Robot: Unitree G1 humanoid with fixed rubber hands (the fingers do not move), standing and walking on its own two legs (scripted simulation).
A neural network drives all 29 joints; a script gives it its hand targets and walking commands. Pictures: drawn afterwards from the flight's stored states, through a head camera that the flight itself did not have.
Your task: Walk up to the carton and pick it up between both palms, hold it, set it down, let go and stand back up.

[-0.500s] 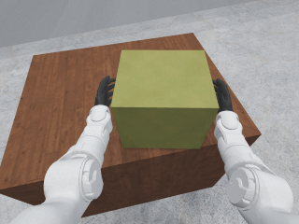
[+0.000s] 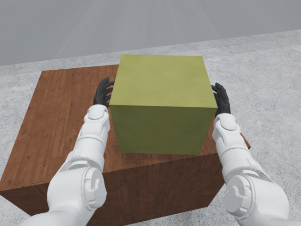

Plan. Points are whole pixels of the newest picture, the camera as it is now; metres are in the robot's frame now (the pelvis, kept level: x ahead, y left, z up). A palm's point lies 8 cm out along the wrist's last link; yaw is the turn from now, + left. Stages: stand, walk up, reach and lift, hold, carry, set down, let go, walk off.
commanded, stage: reach and lift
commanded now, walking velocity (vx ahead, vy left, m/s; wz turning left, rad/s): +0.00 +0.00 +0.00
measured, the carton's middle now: (160, 104) +0.46 +0.01 +0.09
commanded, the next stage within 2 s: none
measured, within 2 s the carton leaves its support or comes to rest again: neither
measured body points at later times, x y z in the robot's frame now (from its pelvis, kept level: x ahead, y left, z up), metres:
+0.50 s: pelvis +0.00 +0.00 +0.00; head -0.03 +0.03 +0.45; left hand +0.40 +0.18 +0.14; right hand +0.39 -0.16 +0.13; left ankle +0.02 +0.10 -0.75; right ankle -0.01 -0.09 -0.75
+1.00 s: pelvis -0.02 +0.01 +0.00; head -0.05 +0.04 +0.45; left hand +0.36 +0.19 +0.16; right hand +0.36 -0.15 +0.14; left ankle +0.02 +0.10 -0.75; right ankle -0.01 -0.09 -0.75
